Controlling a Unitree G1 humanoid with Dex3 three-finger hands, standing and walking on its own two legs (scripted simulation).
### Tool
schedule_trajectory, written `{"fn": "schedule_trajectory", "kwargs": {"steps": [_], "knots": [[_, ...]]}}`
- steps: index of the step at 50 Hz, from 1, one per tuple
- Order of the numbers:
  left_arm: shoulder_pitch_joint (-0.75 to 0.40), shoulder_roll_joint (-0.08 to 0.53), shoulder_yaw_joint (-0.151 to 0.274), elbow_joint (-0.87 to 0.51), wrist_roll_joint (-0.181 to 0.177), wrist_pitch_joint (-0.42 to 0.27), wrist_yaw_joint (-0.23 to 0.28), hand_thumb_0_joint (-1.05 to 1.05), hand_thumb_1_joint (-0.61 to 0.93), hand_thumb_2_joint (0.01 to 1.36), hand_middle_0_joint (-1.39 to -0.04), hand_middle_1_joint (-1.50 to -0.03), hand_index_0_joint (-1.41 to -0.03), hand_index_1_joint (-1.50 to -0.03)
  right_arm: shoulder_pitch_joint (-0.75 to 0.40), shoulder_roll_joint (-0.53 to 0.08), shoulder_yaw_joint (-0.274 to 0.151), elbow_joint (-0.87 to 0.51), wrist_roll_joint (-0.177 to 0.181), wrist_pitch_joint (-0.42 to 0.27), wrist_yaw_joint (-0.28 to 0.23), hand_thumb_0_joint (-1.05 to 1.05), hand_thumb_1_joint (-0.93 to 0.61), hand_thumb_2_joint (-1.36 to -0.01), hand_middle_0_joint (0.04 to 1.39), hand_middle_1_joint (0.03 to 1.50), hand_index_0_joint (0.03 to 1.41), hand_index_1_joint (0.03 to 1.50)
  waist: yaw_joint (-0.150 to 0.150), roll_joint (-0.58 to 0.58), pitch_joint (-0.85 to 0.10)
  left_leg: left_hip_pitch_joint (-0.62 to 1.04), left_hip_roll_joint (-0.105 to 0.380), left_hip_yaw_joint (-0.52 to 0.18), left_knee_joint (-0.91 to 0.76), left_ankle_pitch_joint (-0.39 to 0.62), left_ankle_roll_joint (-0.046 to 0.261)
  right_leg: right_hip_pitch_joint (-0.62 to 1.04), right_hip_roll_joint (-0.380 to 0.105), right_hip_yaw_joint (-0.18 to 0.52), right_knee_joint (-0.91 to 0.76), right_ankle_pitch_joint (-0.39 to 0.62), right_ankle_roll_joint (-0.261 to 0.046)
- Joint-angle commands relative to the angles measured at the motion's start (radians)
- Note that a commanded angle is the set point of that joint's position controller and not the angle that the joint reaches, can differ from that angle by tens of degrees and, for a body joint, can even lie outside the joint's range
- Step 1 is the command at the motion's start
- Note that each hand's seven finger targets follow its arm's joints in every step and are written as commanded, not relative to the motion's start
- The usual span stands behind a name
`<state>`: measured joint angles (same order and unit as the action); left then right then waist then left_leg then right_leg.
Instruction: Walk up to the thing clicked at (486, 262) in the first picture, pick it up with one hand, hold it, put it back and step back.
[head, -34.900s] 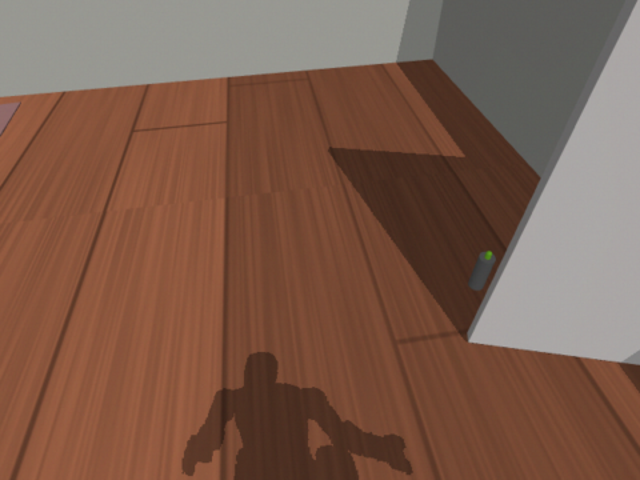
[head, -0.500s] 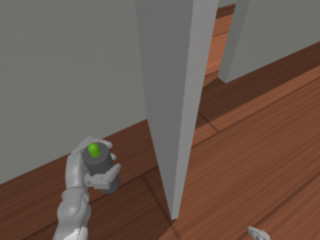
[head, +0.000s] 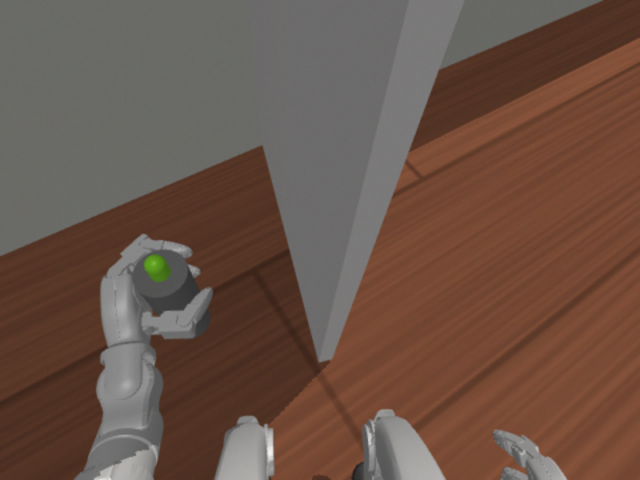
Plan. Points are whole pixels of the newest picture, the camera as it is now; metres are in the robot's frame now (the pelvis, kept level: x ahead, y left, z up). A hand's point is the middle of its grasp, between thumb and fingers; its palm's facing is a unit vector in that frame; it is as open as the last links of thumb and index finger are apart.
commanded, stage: crouch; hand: left
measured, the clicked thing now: (174, 294) +0.38 +0.19 -0.03
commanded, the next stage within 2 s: lower in 1.32 s
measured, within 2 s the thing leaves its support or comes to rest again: neither
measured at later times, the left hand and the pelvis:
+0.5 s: hand (193, 332) +0.40 +0.22 -0.25, palm faces +0.27 -0.96 -0.04, open 8.2 cm; pelvis -0.05 +0.00 -0.20, yaw -2 degrees
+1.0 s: hand (202, 336) +0.42 +0.23 -0.36, palm faces +0.23 -0.97 -0.02, open 8.2 cm; pelvis -0.06 +0.00 -0.29, yaw -6 degrees
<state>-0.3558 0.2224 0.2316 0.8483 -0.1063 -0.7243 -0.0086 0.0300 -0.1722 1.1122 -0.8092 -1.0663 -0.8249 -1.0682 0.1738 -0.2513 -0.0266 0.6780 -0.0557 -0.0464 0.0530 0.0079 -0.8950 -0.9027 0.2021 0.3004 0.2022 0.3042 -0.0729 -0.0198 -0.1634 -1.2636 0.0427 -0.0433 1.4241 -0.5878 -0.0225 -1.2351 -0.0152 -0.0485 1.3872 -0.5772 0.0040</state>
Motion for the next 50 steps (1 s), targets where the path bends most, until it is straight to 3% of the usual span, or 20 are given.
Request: {"fn": "schedule_trajectory", "kwargs": {"steps": [1,4,9,12,15,17,21,23,26,28,30,32,34,35,39,40,44,47,49,50], "knots": [[-0.409,0.182,0.064,-0.218,-0.015,-0.134,-0.006,0.000,0.245,1.170,-1.197,-1.268,-1.193,-1.280,0.045,-0.165,-0.052,-0.087,-0.011,-0.018,0.003,0.000,-0.898,-0.908,0.198,0.299,0.199,0.299,0.010,0.157,-0.562,0.224,-0.034,-0.017,-0.032,0.275,0.025,0.043,0.029,0.027,-0.009,0.248,-0.041],[-0.386,0.199,0.114,-0.169,-0.035,-0.124,-0.005,0.000,0.274,1.206,-1.214,-1.291,-1.207,-1.307,0.056,-0.179,-0.050,-0.076,-0.011,-0.001,0.012,0.000,-0.908,-0.912,0.198,0.299,0.199,0.299,0.030,0.162,-0.625,0.198,-0.034,-0.021,0.036,0.351,0.023,-0.017,0.035,0.012,0.069,0.292,-0.045],[-0.386,0.142,0.091,-0.047,-0.023,-0.126,-0.024,0.000,0.315,1.255,-1.275,-1.354,-1.273,-1.366,0.059,-0.183,-0.051,-0.046,-0.020,0.007,0.028,0.000,-0.920,-0.913,0.198,0.299,0.199,0.299,-0.028,0.045,-0.603,-0.041,-0.038,-0.020,0.196,0.297,0.045,-0.114,0.037,0.008,0.182,0.295,-0.032],[-0.467,0.254,0.172,-0.048,-0.008,-0.153,-0.030,0.000,0.328,1.254,-1.278,-1.365,-1.283,-1.371,0.058,-0.187,-0.045,-0.033,-0.031,0.011,0.033,0.000,-0.915,-0.910,0.199,0.299,0.199,0.299,-0.018,0.052,-0.636,-0.130,-0.038,-0.016,0.278,0.273,0.047,-0.158,0.033,0.017,0.258,0.273,-0.030],[-0.540,0.272,0.206,-0.012,-0.008,-0.183,-0.022,0.000,0.329,1.308,-1.279,-1.398,-1.282,-1.408,0.046,-0.181,-0.034,-0.028,-0.041,0.011,0.041,0.000,-0.917,-0.912,0.199,0.299,0.199,0.299,-0.024,0.055,-0.641,-0.219,-0.038,-0.011,0.338,0.189,0.043,-0.215,0.030,0.027,0.310,0.189,-0.029],[-0.619,0.381,0.267,-0.053,0.008,-0.205,-0.008,0.000,0.325,1.314,-1.266,-1.395,-1.268,-1.406,0.048,-0.184,-0.028,-0.016,-0.050,0.018,0.041,0.000,-0.913,-0.912,0.199,0.300,0.199,0.300,-0.012,0.121,-0.683,-0.235,-0.036,-0.005,0.371,0.160,0.035,-0.249,0.030,0.030,0.352,0.148,-0.033],[-0.696,0.370,0.236,-0.015,0.038,-0.217,-0.019,0.000,0.316,1.322,-1.272,-1.398,-1.272,-1.413,0.040,-0.187,-0.015,0.005,-0.064,0.023,0.041,0.000,-0.920,-0.914,0.199,0.300,0.200,0.300,-0.047,0.200,-0.667,-0.275,-0.032,0.005,0.423,0.069,0.024,-0.361,0.032,0.023,0.419,0.067,-0.040],[-0.691,0.419,0.263,0.022,0.052,-0.209,-0.028,0.000,0.301,1.307,-1.269,-1.387,-1.267,-1.402,0.037,-0.198,-0.014,0.012,-0.067,0.029,0.038,0.000,-0.925,-0.915,0.199,0.300,0.199,0.300,-0.036,0.243,-0.654,-0.280,-0.029,0.006,0.431,0.011,0.016,-0.423,0.034,-0.003,0.460,0.022,-0.044],[-0.751,0.408,0.233,0.040,0.041,-0.194,-0.061,0.000,0.245,1.268,-1.262,-1.363,-1.258,-1.381,0.038,-0.205,-0.007,0.018,-0.068,0.029,0.037,0.000,-0.932,-0.916,0.199,0.300,0.200,0.300,-0.079,0.228,-0.643,-0.360,-0.032,0.016,0.490,-0.043,0.026,-0.447,0.033,-0.004,0.489,-0.015,-0.037],[-0.733,0.442,0.261,0.085,0.035,-0.177,-0.072,0.000,0.255,1.251,-1.251,-1.347,-1.249,-1.362,0.043,-0.215,0.000,0.028,-0.068,0.028,0.034,0.000,-0.927,-0.914,0.199,0.300,0.200,0.300,-0.074,0.212,-0.611,-0.409,-0.033,0.016,0.516,-0.065,0.030,-0.467,0.033,-0.017,0.514,-0.033,-0.033],[-0.721,0.410,0.248,0.128,0.029,-0.160,-0.079,0.000,0.261,1.242,-1.262,-1.343,-1.260,-1.357,0.040,-0.228,0.007,0.026,-0.068,0.031,0.035,0.000,-0.930,-0.914,0.199,0.300,0.199,0.300,-0.086,0.210,-0.584,-0.415,-0.032,0.002,0.531,-0.059,0.027,-0.532,0.036,-0.046,0.558,-0.020,-0.039],[-0.713,0.466,0.304,0.115,0.021,-0.158,-0.077,0.000,0.263,1.233,-1.250,-1.334,-1.249,-1.347,0.043,-0.245,0.015,0.017,-0.069,0.039,0.033,0.000,-0.923,-0.913,0.199,0.300,0.199,0.300,-0.070,0.217,-0.590,-0.419,-0.034,-0.008,0.549,-0.031,0.025,-0.541,0.032,-0.058,0.588,0.008,-0.038],[-0.689,0.435,0.292,0.154,0.019,-0.152,-0.083,0.000,0.280,1.259,-1.266,-1.359,-1.267,-1.370,0.045,-0.245,0.025,0.016,-0.070,0.043,0.036,0.000,-0.921,-0.912,0.199,0.300,0.200,0.300,-0.085,0.199,-0.569,-0.445,-0.034,-0.013,0.577,-0.019,0.025,-0.550,0.034,-0.066,0.611,0.018,-0.038],[-0.689,0.483,0.328,0.115,0.018,-0.158,-0.081,0.000,0.283,1.256,-1.260,-1.348,-1.260,-1.361,0.048,-0.252,0.026,0.021,-0.072,0.045,0.035,0.000,-0.920,-0.912,0.199,0.300,0.200,0.300,-0.069,0.196,-0.593,-0.449,-0.035,-0.008,0.595,0.010,0.027,-0.531,0.036,-0.064,0.623,0.043,-0.037],[-0.705,0.492,0.338,0.125,0.021,-0.169,-0.077,0.000,0.298,1.242,-1.235,-1.328,-1.238,-1.337,0.038,-0.251,0.046,0.019,-0.083,0.051,0.037,0.000,-0.922,-0.912,0.199,0.300,0.200,0.300,-0.086,0.190,-0.570,-0.520,-0.034,-0.008,0.652,0.008,0.031,-0.530,0.041,-0.063,0.659,0.052,-0.033],[-0.719,0.529,0.358,0.110,0.025,-0.175,-0.071,0.000,0.294,1.239,-1.226,-1.319,-1.228,-1.330,0.025,-0.254,0.052,0.008,-0.087,0.052,0.035,0.000,-0.917,-0.912,0.199,0.300,0.200,0.300,-0.088,0.179,-0.560,-0.560,-0.034,-0.008,0.666,-0.012,0.035,-0.523,0.045,-0.061,0.659,0.037,-0.031],[-0.711,0.565,0.369,0.113,0.036,-0.184,-0.072,0.000,0.353,1.242,-1.226,-1.315,-1.229,-1.324,0.024,-0.265,0.066,0.015,-0.099,0.059,0.038,0.000,-0.913,-0.910,0.200,0.300,0.200,0.300,-0.088,0.209,-0.529,-0.583,-0.029,-0.012,0.686,-0.053,0.034,-0.547,0.049,-0.073,0.681,0.007,-0.030],[-0.700,0.554,0.356,0.104,0.042,-0.184,-0.089,0.000,0.395,1.245,-1.246,-1.333,-1.253,-1.337,0.023,-0.284,0.076,0.008,-0.109,0.063,0.040,0.000,-0.917,-0.910,0.200,0.300,0.200,0.300,-0.103,0.259,-0.543,-0.535,-0.024,-0.030,0.699,0.010,0.022,-0.575,0.050,-0.088,0.720,0.062,-0.035],[-0.692,0.595,0.376,0.074,0.046,-0.181,-0.098,0.000,0.392,1.241,-1.231,-1.318,-1.234,-1.324,0.027,-0.301,0.079,0.000,-0.114,0.069,0.040,0.000,-0.920,-0.912,0.200,0.300,0.200,0.300,-0.099,0.291,-0.589,-0.488,-0.021,-0.036,0.715,0.086,0.016,-0.557,0.051,-0.093,0.743,0.123,-0.037],[-0.675,0.558,0.351,0.107,0.046,-0.176,-0.106,0.000,0.407,1.231,-1.229,-1.315,-1.236,-1.318,0.023,-0.301,0.082,0.003,-0.118,0.071,0.043,0.000,-0.921,-0.911,0.200,0.300,0.200,0.300,-0.111,0.302,-0.559,-0.486,-0.019,-0.043,0.716,0.091,0.013,-0.586,0.050,-0.100,0.754,0.125,-0.037]]}}
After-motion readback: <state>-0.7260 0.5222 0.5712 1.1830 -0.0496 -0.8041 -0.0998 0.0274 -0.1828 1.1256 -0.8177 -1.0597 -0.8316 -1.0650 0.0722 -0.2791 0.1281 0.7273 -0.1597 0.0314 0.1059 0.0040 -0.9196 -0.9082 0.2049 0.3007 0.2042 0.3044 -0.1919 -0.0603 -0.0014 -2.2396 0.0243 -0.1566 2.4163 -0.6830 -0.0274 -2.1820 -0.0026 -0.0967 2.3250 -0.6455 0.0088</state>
